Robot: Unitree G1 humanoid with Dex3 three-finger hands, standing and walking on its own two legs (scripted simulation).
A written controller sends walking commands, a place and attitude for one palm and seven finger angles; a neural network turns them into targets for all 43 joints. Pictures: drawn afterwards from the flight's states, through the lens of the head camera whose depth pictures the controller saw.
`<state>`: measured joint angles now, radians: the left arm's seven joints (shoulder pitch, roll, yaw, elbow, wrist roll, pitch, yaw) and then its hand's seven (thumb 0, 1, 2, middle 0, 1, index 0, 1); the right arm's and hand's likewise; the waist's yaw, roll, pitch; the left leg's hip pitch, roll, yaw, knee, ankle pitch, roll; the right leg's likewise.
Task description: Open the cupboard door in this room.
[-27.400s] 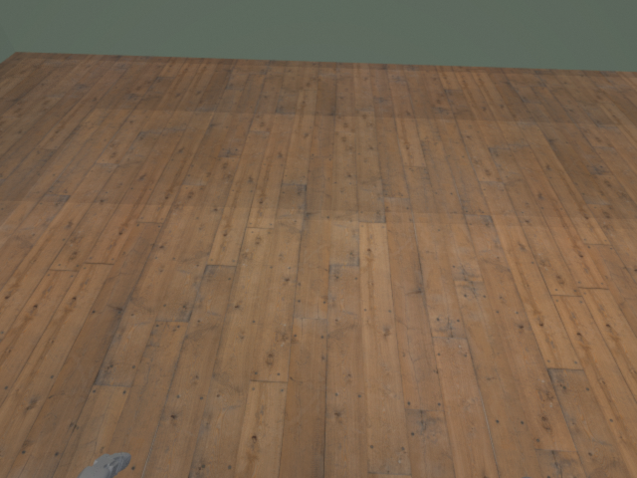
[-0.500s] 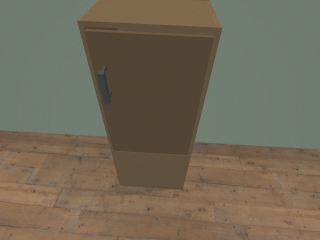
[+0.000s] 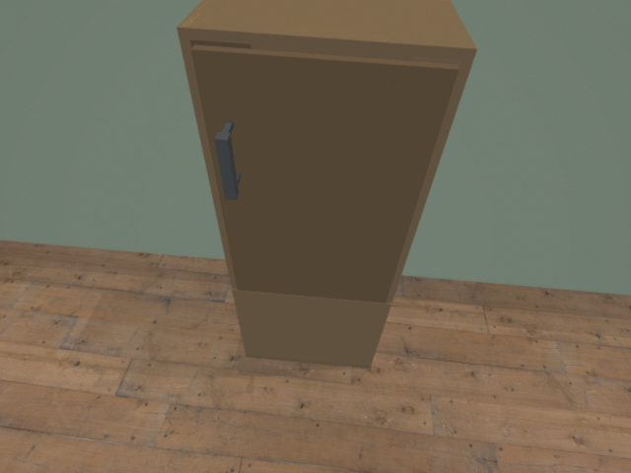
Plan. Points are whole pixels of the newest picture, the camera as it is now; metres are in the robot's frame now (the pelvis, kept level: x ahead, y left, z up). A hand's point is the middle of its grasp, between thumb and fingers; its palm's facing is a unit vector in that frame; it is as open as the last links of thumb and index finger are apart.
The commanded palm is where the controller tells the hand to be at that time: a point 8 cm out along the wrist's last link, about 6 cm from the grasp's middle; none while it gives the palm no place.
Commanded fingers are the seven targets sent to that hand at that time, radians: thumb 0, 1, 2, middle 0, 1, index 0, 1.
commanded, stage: come to a stop and stand still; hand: left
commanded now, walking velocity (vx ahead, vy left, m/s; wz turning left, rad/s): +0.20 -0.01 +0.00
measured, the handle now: (230, 161) +0.57 +0.19 +0.09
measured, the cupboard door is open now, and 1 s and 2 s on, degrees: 0 0 0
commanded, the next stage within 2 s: none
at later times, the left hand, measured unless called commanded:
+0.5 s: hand out of the picture +0.08 +0.20 -0.18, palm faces +0.01 -0.97 -0.23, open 7.4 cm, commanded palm none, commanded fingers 0.00 0.90 0.90 -0.20 -0.30 -0.20 -0.30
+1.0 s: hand out of the picture +0.05 +0.12 -0.16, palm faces -0.01 -0.97 -0.25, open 7.4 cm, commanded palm none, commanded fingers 0.00 0.90 0.90 -0.20 -0.30 -0.20 -0.30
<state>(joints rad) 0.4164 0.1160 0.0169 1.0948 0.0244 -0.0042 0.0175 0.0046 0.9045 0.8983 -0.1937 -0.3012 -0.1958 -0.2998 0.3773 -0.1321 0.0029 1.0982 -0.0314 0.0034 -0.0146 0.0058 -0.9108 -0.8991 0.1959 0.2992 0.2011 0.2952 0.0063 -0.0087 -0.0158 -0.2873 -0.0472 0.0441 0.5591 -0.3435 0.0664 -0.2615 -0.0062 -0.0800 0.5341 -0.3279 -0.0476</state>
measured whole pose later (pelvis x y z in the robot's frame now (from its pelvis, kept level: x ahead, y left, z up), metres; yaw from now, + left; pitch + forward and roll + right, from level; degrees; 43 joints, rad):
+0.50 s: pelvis +0.04 +0.01 +0.00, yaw -1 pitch -1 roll +0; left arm 0.23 0.17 0.03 1.03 0.02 0.02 0.05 0.02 0.92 0.90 -0.19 -0.30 -0.20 -0.30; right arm 0.27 -0.12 -0.01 1.08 -0.01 -0.01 -0.05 0.02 -0.93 -0.90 0.20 0.30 0.20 0.30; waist 0.00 -0.01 0.09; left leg -0.18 -0.06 0.11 0.51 -0.32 0.09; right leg -0.28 -0.03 -0.02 0.56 -0.26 0.02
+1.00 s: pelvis +0.02 -0.06 +0.00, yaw -1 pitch -1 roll +2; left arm 0.28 0.16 -0.01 1.03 0.01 0.00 0.02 0.01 0.91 0.90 -0.20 -0.30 -0.20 -0.30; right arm 0.33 -0.20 0.00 1.04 -0.02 0.00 -0.01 0.00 -0.92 -0.90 0.19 0.30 0.20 0.29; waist -0.02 0.04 -0.01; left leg -0.19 0.02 0.07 0.47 -0.25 0.00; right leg -0.27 0.04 -0.07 0.49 -0.20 -0.09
